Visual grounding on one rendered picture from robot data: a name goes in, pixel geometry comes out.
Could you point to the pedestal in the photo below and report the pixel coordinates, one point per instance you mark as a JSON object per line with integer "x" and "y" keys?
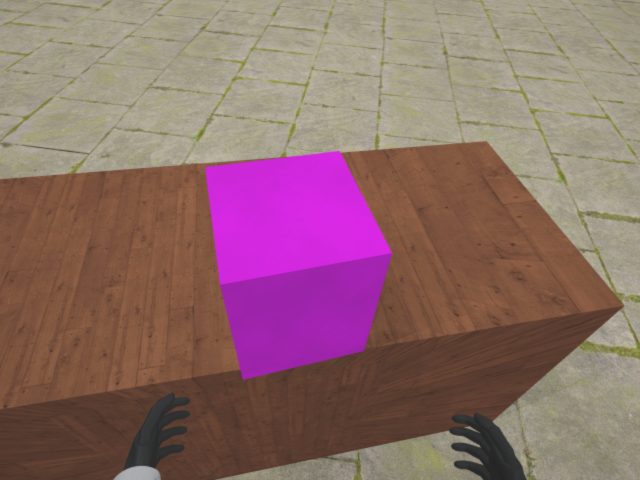
{"x": 110, "y": 300}

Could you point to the left robot hand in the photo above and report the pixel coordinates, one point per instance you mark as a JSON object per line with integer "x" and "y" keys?
{"x": 144, "y": 450}

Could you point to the right robot hand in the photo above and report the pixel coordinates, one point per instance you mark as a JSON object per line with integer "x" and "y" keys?
{"x": 496, "y": 454}

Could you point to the carton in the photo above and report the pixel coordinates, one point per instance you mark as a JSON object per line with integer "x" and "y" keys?
{"x": 301, "y": 260}

